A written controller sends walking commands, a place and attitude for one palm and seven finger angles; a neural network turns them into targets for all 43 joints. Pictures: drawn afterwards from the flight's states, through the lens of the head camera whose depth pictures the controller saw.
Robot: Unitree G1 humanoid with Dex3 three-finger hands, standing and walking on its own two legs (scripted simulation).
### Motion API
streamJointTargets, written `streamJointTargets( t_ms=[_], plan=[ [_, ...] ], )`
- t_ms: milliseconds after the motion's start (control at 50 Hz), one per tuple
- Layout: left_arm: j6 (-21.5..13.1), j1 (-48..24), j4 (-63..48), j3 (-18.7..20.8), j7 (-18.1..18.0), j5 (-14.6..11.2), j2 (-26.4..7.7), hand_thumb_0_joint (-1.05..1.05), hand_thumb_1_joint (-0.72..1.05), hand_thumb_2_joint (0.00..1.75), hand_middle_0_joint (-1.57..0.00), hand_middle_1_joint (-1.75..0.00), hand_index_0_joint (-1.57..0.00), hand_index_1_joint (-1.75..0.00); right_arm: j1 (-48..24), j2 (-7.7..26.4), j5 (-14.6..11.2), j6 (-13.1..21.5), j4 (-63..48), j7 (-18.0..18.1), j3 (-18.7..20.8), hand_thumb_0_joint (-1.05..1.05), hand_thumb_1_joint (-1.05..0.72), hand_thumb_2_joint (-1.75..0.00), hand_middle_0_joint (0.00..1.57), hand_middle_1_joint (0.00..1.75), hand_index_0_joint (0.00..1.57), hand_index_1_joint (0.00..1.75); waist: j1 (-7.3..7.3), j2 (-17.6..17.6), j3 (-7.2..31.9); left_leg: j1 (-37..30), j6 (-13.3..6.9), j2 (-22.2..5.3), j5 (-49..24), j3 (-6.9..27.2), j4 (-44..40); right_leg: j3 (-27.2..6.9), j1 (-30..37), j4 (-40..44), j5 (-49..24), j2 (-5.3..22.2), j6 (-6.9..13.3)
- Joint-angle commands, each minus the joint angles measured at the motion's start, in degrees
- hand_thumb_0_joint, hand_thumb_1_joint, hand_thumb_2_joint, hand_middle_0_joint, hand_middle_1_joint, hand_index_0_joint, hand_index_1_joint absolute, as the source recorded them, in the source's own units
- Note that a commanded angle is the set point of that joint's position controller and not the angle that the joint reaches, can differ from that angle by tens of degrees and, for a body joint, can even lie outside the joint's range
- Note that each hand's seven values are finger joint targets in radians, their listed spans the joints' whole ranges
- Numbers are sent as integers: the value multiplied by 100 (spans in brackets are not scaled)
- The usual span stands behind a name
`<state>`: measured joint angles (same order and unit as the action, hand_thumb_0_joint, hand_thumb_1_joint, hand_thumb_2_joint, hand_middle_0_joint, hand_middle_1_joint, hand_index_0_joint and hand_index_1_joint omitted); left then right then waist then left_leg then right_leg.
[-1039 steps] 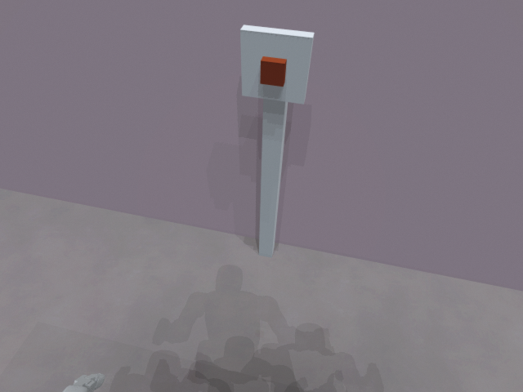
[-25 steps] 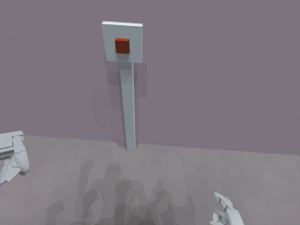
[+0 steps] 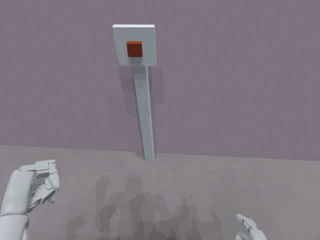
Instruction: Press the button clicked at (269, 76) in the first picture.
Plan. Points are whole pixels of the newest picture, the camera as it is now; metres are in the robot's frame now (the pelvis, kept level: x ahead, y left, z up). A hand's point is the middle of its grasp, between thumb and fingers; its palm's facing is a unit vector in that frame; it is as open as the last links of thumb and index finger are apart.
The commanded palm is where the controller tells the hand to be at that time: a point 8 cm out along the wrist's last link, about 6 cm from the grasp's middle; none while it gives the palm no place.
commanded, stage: let the arm hang, fingers relaxed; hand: left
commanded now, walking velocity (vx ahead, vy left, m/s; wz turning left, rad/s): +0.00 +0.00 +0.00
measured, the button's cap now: (134, 48) +0.78 +0.15 +0.13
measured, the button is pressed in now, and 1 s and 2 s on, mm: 0 0 0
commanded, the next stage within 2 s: stand and wait in 1.02 s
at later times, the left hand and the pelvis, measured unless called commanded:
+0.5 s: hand out of the picture -0.03 +0.19 -0.16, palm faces +0.06 -0.97 -0.24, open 5.5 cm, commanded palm none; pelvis -0.01 +0.00 +0.01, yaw +1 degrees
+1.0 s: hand out of the picture -0.03 +0.15 -0.17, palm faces +0.07 -0.99 -0.14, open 7.4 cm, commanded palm none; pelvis -0.02 +0.00 +0.01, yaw +0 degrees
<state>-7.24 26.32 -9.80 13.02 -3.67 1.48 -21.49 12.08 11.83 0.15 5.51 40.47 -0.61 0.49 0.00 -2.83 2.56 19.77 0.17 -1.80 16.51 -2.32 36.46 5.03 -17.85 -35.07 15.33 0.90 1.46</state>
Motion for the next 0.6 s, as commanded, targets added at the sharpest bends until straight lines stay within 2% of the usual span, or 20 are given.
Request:
streamJointTargets(
  t_ms=[0, 20, 40, 60, 80, 100, 120, 140, 160, 180, 200, 240, 280, 300, 340, 420, 440, 500, 580],
  plan=[
    [703, -510, 2292, -806, 340, 68, 180, 0, 90, 90, -112, -130, -112, -130, 215, 687, 100, -422, -242, 4, 261, 0, -90, -90, 20, 30, 20, 30, -211, 2125, -97, 57, -77, -110, -226, 254, 441, -759, -376, 959, -644, 1017, 370],
    [690, -532, 2631, -802, 337, 68, 157, 0, 90, 90, -108, -126, -108, -126, 122, 669, 149, -454, -253, 8, 233, 0, -90, -90, 20, 30, 20, 30, -130, 2187, -200, 198, -114, 4, -240, 168, 503, -793, -95, 928, -1448, 1090, 442],
    [689, -595, 2985, -820, 325, 77, 124, 0, 90, 90, -104, -122, -104, -122, 46, 635, 173, -489, -207, 20, 228, 0, -90, -90, 20, 30, 20, 30, -94, 2257, -175, 263, -106, 70, 38, 146, 477, -851, 234, 896, -2173, 1124, 528],
    [707, -722, 3335, -838, 297, 73, 100, 0, 90, 90, -101, -118, -101, -118, 80, 623, 180, -528, -109, 42, 230, 0, -90, -90, 20, 30, 20, 30, -103, 2188, -130, 182, -105, 64, 121, 176, 322, -817, 408, 848, -2411, 1138, 549],
    [723, -818, 3694, -865, 284, 48, 92, 0, 90, 90, -97, -114, -97, -114, 128, 603, 176, -547, 31, 61, 220, 0, -90, -90, 20, 30, 20, 30, -118, 1846, -110, -83, -110, 13, -230, 222, 77, -768, 331, 811, -2253, 1094, 471],
    [751, -943, 3999, -906, 267, 16, 57, 0, 90, 90, -93, -110, -93, -110, 277, 642, 166, -554, 197, 60, 187, 0, -90, -90, 20, 30, 20, 30, -175, 1056, -49, -433, -144, -168, -1066, 405, -343, -617, 160, 655, -1513, 959, 324],
    [776, -950, 4263, -937, 278, -24, 187, 0, 90, 90, -90, -106, -90, -106, 257, 635, 184, -537, 347, 67, 146, 0, -90, -90, 20, 30, 20, 30, -114, 57, -234, -419, -235, -384, -1490, 735, -722, -457, -8, 519, -738, 675, 149],
    [787, -907, 4567, -970, 277, -40, 283, 0, 90, 90, -86, -102, -86, -102, 179, 692, 194, -518, 464, 85, 108, 0, -90, -90, 20, 30, 20, 30, -28, -833, -332, -164, -370, -564, -1455, 1053, -1060, -365, 174, 475, -183, 414, 23],
    [781, -860, 4888, -994, 269, -62, 308, 0, 90, 90, -82, -98, -82, -98, 140, 687, 194, -521, 580, 116, 84, 0, -90, -90, 20, 30, 20, 30, 24, -1267, -403, 102, -431, -630, -1156, 1141, -1337, -313, 523, 544, 30, 302, 4],
    [762, -757, 5204, -1003, 267, -73, 327, 0, 90, 90, -79, -94, -79, -94, 108, 611, 172, -529, 689, 147, 56, 0, -90, -90, 20, 30, 20, 30, 90, -1297, -413, 258, -392, -568, -848, 1042, -1447, -356, 825, 717, -41, 299, 31],
    [742, -638, 5320, -913, 232, -44, 486, 0, 90, 90, -75, -90, -75, -90, 183, 490, 191, -550, 717, 172, 96, 0, -90, -90, 20, 30, 20, 30, 126, -1193, -322, 324, -338, -502, -639, 987, -1414, -336, 1023, 891, -139, 313, 83],
    [726, -736, 5722, -971, 249, -64, 433, 0, 90, 90, -68, -82, -68, -82, 322, 399, 174, -579, 911, 187, 86, 0, -90, -90, 20, 30, 20, 30, 66, -971, -269, 117, -210, -338, -245, 722, -1323, -506, 997, 1194, -128, 474, 183],
    [694, -831, 6004, -993, 266, -81, 403, 0, 90, 90, -60, -74, -60, -74, 568, 313, 156, -595, 1104, 200, 90, 0, -90, -90, 20, 30, 20, 30, 1, -544, -174, -154, -167, -303, -338, 616, -1256, -612, 942, 1442, -46, 590, 237],
    [685, -889, 6121, -1011, 264, -82, 381, 0, 90, 90, -57, -70, -57, -70, 654, 345, 142, -612, 1178, 205, 102, 0, -90, -90, 20, 30, 20, 30, -33, -116, -240, -320, -152, -324, -437, 592, -1232, -578, 814, 1533, 2, 592, 237],
    [683, -962, 6367, -1038, 266, -89, 411, 0, 90, 90, -49, -62, -49, -62, 830, 326, 134, -620, 1373, 210, 104, 0, -90, -90, 20, 30, 20, 30, -74, 261, -310, -468, -146, -327, -493, 536, -1276, -575, 711, 1678, 161, 629, 233],
    [677, -860, 6804, -1086, 239, -103, 477, 0, 90, 90, -35, -46, -35, -46, 983, 250, 115, -617, 1693, 225, 70, 0, -90, -90, 20, 30, 20, 30, -78, 323, -516, -670, -154, -358, -623, 486, -1413, -539, 531, 1770, 199, 604, 201],
    [682, -831, 6908, -1098, 232, -109, 516, 0, 90, 90, -31, -42, -31, -42, 994, 236, 117, -620, 1771, 231, 57, 0, -90, -90, 20, 30, 20, 30, -69, 431, -610, -673, -150, -348, -578, 477, -1443, -523, 489, 1791, 241, 594, 186],
    [697, -714, 7140, -1117, 204, -103, 605, 0, 90, 90, -20, -30, -20, -30, 1046, 167, 112, -644, 1958, 238, 48, 0, -90, -90, 20, 30, 20, 30, -64, 374, -895, -674, -158, -337, -317, 457, -1536, -554, 244, 1868, 558, 558, 178],
    [714, -629, 7329, -1108, 185, -93, 732, 0, 90, 90, -20, -30, -20, -30, 1161, 27, 132, -638, 2136, 253, 41, 0, -90, -90, 20, 30, 20, 30, -57, 335, -1045, -492, -180, -335, -16, 473, -1700, -553, 228, 1818, 662, 527, 151]
  ],
)
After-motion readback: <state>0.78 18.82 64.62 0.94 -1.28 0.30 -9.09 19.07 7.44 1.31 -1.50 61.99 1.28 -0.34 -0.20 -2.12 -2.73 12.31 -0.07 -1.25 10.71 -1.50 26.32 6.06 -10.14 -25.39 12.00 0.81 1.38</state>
